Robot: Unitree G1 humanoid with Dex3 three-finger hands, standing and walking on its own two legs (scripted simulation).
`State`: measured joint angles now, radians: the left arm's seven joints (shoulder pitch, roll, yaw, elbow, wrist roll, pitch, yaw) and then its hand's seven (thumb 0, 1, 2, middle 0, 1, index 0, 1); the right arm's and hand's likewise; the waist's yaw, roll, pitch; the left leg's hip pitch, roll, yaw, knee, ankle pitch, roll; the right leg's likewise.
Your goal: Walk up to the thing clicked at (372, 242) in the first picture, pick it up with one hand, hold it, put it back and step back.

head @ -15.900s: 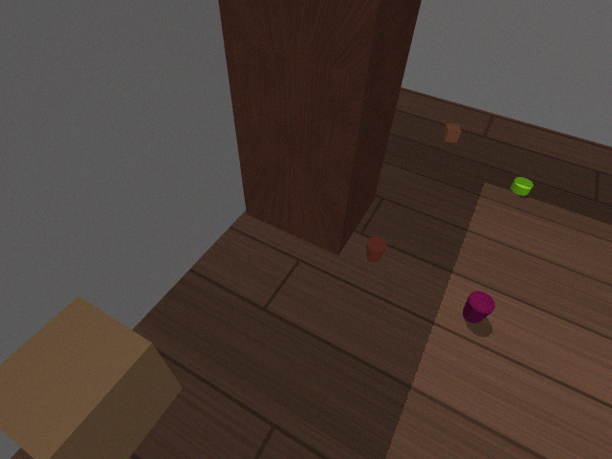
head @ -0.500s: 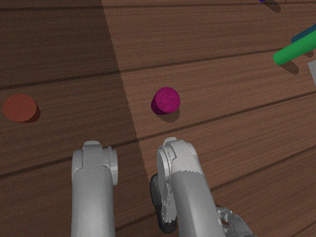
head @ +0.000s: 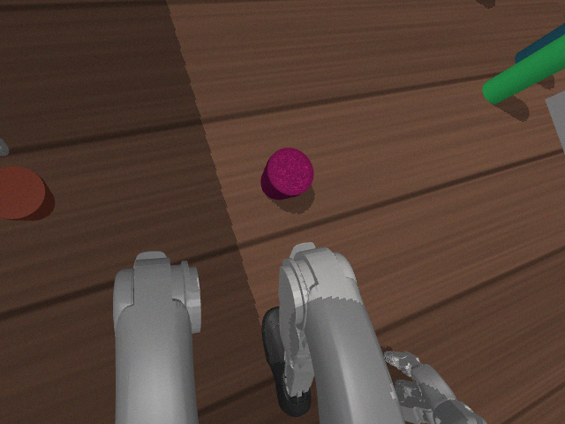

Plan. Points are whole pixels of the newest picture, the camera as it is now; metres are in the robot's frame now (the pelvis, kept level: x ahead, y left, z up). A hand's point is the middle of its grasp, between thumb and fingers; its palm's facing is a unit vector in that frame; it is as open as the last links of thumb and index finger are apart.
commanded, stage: approach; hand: left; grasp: from above
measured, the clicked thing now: (26, 198) +0.41 +0.35 -0.28
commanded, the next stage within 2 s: rest palm in 0.82 s
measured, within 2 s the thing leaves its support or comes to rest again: neither
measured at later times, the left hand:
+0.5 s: hand out of the picture +0.40 +0.35 -0.16, palm faces -0.51 -0.14 -0.85, open 13.5 cm
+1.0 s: hand out of the picture +0.43 +0.35 -0.16, palm faces -0.37 -0.07 -0.93, open 13.2 cm
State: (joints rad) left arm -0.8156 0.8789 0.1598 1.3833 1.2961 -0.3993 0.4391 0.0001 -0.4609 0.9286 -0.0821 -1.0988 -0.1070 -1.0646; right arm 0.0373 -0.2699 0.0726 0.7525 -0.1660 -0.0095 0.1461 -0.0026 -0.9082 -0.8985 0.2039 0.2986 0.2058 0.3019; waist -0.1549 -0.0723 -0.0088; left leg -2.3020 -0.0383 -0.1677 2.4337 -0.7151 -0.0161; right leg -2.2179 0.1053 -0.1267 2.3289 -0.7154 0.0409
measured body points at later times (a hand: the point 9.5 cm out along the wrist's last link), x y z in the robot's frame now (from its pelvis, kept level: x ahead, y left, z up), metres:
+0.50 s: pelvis +0.00 -0.01 +0.02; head +0.24 +0.06 +0.39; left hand +0.42 +0.35 -0.11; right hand +0.07 -0.26 -0.10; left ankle +0.07 +0.12 -0.30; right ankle +0.09 -0.11 -0.30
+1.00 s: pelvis +0.00 +0.00 +0.01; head +0.23 +0.10 +0.39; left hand +0.44 +0.35 -0.11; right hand +0.13 -0.26 -0.09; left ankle +0.07 +0.12 -0.30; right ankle +0.09 -0.11 -0.30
